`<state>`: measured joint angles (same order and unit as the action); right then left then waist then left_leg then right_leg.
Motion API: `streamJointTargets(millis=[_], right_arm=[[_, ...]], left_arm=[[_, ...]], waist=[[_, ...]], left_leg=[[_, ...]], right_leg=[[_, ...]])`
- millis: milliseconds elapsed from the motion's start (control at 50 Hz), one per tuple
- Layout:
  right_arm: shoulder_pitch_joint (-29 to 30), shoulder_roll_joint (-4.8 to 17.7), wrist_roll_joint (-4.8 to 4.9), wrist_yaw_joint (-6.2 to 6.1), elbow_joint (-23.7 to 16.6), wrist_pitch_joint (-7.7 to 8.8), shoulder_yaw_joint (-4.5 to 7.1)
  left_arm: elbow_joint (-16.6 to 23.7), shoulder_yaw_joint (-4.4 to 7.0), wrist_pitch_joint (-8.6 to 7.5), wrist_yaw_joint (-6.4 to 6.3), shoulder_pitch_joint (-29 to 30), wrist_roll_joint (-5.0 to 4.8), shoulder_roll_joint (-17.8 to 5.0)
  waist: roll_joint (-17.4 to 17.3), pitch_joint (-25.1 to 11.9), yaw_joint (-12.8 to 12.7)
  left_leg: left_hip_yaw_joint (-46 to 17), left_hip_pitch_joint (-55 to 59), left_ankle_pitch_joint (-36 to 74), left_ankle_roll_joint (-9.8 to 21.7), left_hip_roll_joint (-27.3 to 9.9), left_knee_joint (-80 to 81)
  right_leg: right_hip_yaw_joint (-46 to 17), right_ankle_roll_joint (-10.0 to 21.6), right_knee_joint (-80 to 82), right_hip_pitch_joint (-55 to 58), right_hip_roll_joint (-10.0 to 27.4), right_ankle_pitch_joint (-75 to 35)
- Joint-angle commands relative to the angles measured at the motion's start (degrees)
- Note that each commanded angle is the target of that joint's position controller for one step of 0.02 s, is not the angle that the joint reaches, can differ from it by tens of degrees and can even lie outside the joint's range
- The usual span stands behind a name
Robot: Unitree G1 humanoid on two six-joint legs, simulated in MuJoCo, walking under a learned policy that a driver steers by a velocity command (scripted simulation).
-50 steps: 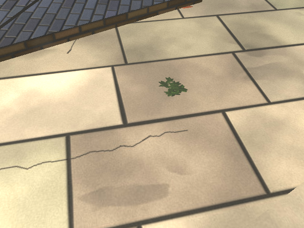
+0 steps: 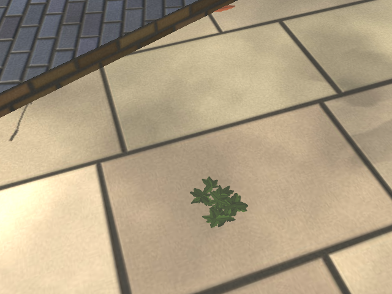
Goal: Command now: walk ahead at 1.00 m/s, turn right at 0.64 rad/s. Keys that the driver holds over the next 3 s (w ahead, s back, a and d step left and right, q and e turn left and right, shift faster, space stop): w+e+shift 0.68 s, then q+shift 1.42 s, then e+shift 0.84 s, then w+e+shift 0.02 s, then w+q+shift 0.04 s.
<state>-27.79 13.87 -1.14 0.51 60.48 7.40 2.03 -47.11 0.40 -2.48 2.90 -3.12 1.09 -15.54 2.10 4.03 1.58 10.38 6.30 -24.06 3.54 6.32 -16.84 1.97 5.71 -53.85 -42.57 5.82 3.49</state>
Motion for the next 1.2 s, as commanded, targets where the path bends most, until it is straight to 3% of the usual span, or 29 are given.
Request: streamJointTargets(millis=[20, 80, 100, 120, 140, 160, 180, 200, 220, 280, 320, 440, 500, 520, 540, 560, 580, 600, 620, 700, 780, 840, 900, 920, 940, 960, 980, 1040, 1200], right_arm=[[7.9, 7.5, 1.18, -0.57, -5.7, 2.06, 0.73], [8.9, 12.5, 0.20, -2.45, -8.0, 0.08, 1.85], [12.9, 13.2, -0.29, -2.76, -9.4, -1.09, 2.17], [16.5, 13.4, -0.65, -2.40, -9.9, -1.99, 2.79], [16.8, 5.7, -2.02, -1.45, -12.6, -1.24, 0.82], [9.1, 4.6, -0.11, -0.89, -19.2, -0.09, -0.28], [12.1, 6.8, -0.90, -0.94, -18.9, 0.93, -0.73], [14.6, 8.7, -1.06, -0.75, -18.3, 1.02, -0.38], [17.1, 7.8, -2.15, -0.81, -18.9, 0.45, -0.57], [18.6, 5.3, -3.49, -0.37, -20.6, -3.14, -1.71], [26.2, 4.8, -3.03, 0.26, -24.2, -3.48, -2.30], [34.9, 4.6, -0.32, 0.33, -29.1, -2.91, -2.91], [22.2, 11.0, -0.03, -1.12, -26.3, -2.25, -0.29], [10.0, 13.6, 0.06, -2.02, -23.3, -1.97, 1.03], [-2.2, 17.6, -1.53, -3.22, -21.2, -1.79, 2.62], [1.9, 20.6, -3.40, -2.89, -22.3, -1.98, 3.13], [8.7, 17.4, -2.90, -2.22, -23.0, -2.53, 3.70], [12.7, 10.7, -2.32, -1.94, -23.9, -2.81, 2.27], [12.8, 8.1, -2.22, -1.71, -22.5, -2.87, 1.66], [6.0, 4.3, -0.74, -0.75, -15.2, -0.88, 0.39], [10.6, 6.7, -0.07, 0.54, -13.9, 0.83, 0.29], [7.0, 10.9, 1.61, 0.97, -11.3, 0.41, 1.10], [4.8, 12.8, 2.68, 0.16, -10.2, -0.71, 1.38], [2.6, 10.4, 2.88, -0.07, -11.6, -1.11, 0.93], [-7.9, 3.9, 4.68, -1.19, -12.3, -2.58, -0.15], [-7.0, 8.5, 3.54, -2.29, -11.7, -4.00, 1.26], [-4.4, 8.7, 3.12, -2.43, -12.6, -4.57, 1.51], [0.0, 6.7, 0.01, -1.03, -13.0, -7.39, 2.11], [8.6, 2.4, 0.00, 1.38, -19.8, -10.84, 2.19]], left_arm=[[2.7, -0.41, -0.62, 0.96, -0.2, -0.63, -1.7], [-1.3, 1.59, -0.46, 0.83, -14.0, 0.41, -7.1], [-5.2, 3.38, -0.15, 0.22, -27.3, 0.59, -10.0], [-7.7, 5.18, 0.45, -0.79, -35.3, -0.46, -12.2], [-7.1, 5.93, 1.49, -1.63, -29.7, -1.45, -14.7], [-4.2, 6.53, 1.84, -1.98, -24.2, -0.35, -18.9], [-2.5, 6.35, 1.86, -2.61, -20.5, 0.15, -14.5], [-2.9, 5.64, 1.54, -3.04, -18.8, 0.27, -10.5], [-3.4, 5.30, 0.95, -3.12, -17.3, -0.07, -9.4], [-2.7, 4.61, -1.79, -3.34, -16.1, -1.10, -8.6], [-1.9, 5.17, -2.92, -3.28, -16.5, -1.15, -10.2], [-1.9, 6.75, -2.59, -2.11, -22.1, -1.71, -11.5], [-0.5, 7.62, -2.60, -2.53, -19.1, -0.90, -15.2], [0.6, 7.71, -2.92, -2.24, -15.2, -0.64, -15.9], [2.4, 5.86, -3.55, -2.13, -13.8, -0.42, -9.0], [6.1, 3.71, -3.35, -2.15, -20.0, -3.24, -2.0], [5.1, 3.40, -2.16, -2.98, -20.4, -1.99, -6.4], [4.5, 3.86, -1.28, -2.72, -15.4, -0.62, -8.8], [4.8, 3.99, -0.76, -1.99, -12.4, -0.03, -8.7], [10.2, 2.24, 1.62, 0.55, -5.5, 1.31, -2.9], [13.5, 0.37, 0.03, 0.72, -2.0, 1.50, -1.7], [11.5, -0.24, -0.91, 1.56, -2.1, 1.51, -2.2], [5.6, 1.16, -1.99, -0.54, -15.0, 3.98, -7.1], [5.1, 1.90, -2.55, -1.58, -18.5, 5.16, -11.0], [7.2, 2.62, -2.54, -2.02, -19.6, 4.47, -13.7], [8.2, 3.05, -1.51, -2.26, -19.0, 0.33, -12.1], [9.1, 2.74, -1.04, -2.83, -13.0, -0.70, -9.7], [8.0, 1.19, -0.71, -4.54, -7.6, -0.65, -3.5], [7.7, 2.46, -1.59, -4.54, -3.1, 0.09, -3.5]], waist=[[-2.5, 4.1, -5.2], [-7.8, -5.4, -12.6], [-8.0, -11.2, -19.3], [-2.7, -13.1, -22.7], [13.3, -8.6, -15.2], [17.9, -20.2, -6.9], [5.2, -14.9, -7.1], [-5.2, -5.9, -4.7], [-8.6, -2.0, -2.3], [-8.3, 1.5, 1.7], [-6.6, 3.1, -0.1], [-0.2, -1.6, -6.9], [0.7, -11.1, 0.2], [0.3, -16.5, 7.6], [-6.1, -23.5, 11.2], [-24.5, -29.5, 3.4], [-20.0, -24.4, 1.7], [-10.2, -16.1, 2.5], [-4.2, -9.9, 2.1], [-6.1, -2.1, -0.5], [-7.2, 0.5, -4.7], [-8.1, -1.8, -4.7], [-6.3, -8.6, -10.8], [-0.8, -14.4, -10.9], [10.5, -30.4, -6.5], [4.0, -34.7, -7.2], [4.6, -28.4, -5.3], [4.2, -10.9, -1.2], [7.6, -8.4, 2.1]], left_leg=[[1.1, -16.9, 62.2, 0.5, -14.8, 9.2], [1.9, -11.1, 86.7, -2.4, -17.1, -15.0], [0.8, -16.0, 83.0, -2.3, -17.2, -31.8], [1.2, -23.7, 50.0, -2.6, -10.9, -57.4], [-0.9, -40.3, -2.3, -3.3, -1.1, -81.3], [-13.4, -54.2, -5.5, -3.7, -1.6, -86.1], [-16.2, -58.3, -0.7, -2.4, -4.8, -80.2], [-16.4, -56.2, 4.0, -2.5, -7.6, -73.1], [-16.2, -52.6, 4.2, -3.3, -9.3, -68.4], [-14.6, -42.2, 3.0, -6.7, -12.9, -53.5], [-11.3, -38.7, 10.1, -8.0, -12.8, -40.8], [-9.8, -30.5, 29.8, -5.4, -7.5, -15.7], [-12.0, -13.5, 20.6, -3.7, -4.5, -12.2], [-12.6, -0.6, 16.9, -3.1, -6.8, -12.7], [-23.2, 12.9, -1.6, -1.6, -18.2, -13.4], [-56.1, 21.3, -14.2, 3.4, -34.3, -1.4], [-61.3, 15.4, -25.0, 5.9, -33.3, 1.8], [-50.0, 7.5, -22.0, 5.2, -29.6, 1.5], [-40.5, 0.0, -10.0, 4.3, -27.1, 2.0], [-21.8, -9.6, 19.3, 1.9, -22.6, 4.3], [-7.6, -19.1, 50.2, 1.8, -16.6, 6.6], [-7.9, -22.6, 53.4, 2.5, -14.8, 6.6], [-9.1, -19.4, 55.9, -0.7, -12.4, -16.8], [-7.5, -26.4, 28.8, -2.2, -8.3, -32.9], [-10.5, -34.5, -15.7, -2.9, -2.3, -59.0], [-16.8, -34.6, -13.9, -2.2, -3.6, -63.4], [-14.8, -38.8, -8.8, -2.7, -5.5, -62.0], [-11.6, -38.2, -2.0, -5.1, -8.9, -54.3], [-7.8, -28.7, 16.5, -3.5, -10.6, -32.3]], right_leg=[[7.4, 2.7, 9.5, 17.7, -4.4, -10.2], [9.5, 5.8, 10.5, 32.9, -11.3, -4.2], [7.2, 7.7, 10.1, 46.6, -11.9, -2.5], [0.8, 11.1, 14.0, 55.1, -8.8, 0.2], [-13.2, 13.1, 14.6, 55.8, -3.7, -6.1], [-43.0, 24.4, 29.1, 67.3, 7.2, 8.4], [-52.4, 22.5, 41.2, 62.6, 9.4, 25.4], [-47.9, 19.0, 42.8, 50.8, 7.9, 26.9], [-42.3, 17.0, 42.2, 41.8, 5.2, 20.3], [-28.9, 15.2, 42.6, 23.7, -2.3, 7.0], [-24.5, 14.5, 44.6, 18.8, -5.8, -0.9], [-23.6, 7.3, 39.9, 31.8, -6.2, -22.0], [-24.8, 3.4, 21.6, 36.8, -6.1, -36.8], [-23.6, 2.5, 8.3, 31.5, -7.8, -33.5], [-19.5, 2.4, -10.3, 22.2, -10.7, -10.4], [-12.8, 0.7, -24.7, 6.3, -16.1, 25.2], [-10.1, 1.6, -29.1, -1.1, -10.0, 19.7], [-8.4, 1.2, -27.5, -2.1, -6.8, 14.6], [-7.4, 0.7, -25.0, -1.1, -5.1, 12.6], [-7.0, -0.1, -21.7, -2.7, -0.9, 12.6], [-4.7, -1.9, 5.1, 8.3, -5.5, 3.7], [2.1, -1.7, 18.7, 28.1, -9.5, -8.2], [-1.6, 0.9, 26.8, 44.1, -7.2, -17.2], [-9.3, 2.2, 22.4, 54.6, 4.9, -46.4], [-25.9, 10.6, 15.1, 68.4, 26.0, -82.3], [-23.6, 11.1, 15.5, 64.9, 24.2, -83.4], [-19.5, 10.9, 20.8, 58.1, 21.9, -64.4], [-8.7, 6.6, 31.1, 37.6, 13.3, -40.5], [7.4, 3.0, 35.2, 24.5, 11.4, -14.2]])
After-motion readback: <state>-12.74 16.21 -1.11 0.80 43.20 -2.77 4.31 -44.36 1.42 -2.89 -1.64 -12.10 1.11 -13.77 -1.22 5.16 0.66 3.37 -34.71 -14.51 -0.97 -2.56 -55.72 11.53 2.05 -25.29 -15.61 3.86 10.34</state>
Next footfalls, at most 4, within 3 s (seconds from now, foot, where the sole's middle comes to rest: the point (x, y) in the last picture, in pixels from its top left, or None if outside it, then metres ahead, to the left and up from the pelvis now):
0.12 right None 0.35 -0.04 -0.76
0.54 left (203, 197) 0.80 0.00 -0.76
0.92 right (296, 164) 0.94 -0.38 -0.76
1.34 left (246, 135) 1.10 -0.20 -0.76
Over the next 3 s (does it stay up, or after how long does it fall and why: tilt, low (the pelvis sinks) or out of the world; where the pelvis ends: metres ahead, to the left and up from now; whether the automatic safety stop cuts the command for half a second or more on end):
stays up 0.98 -0.30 0.02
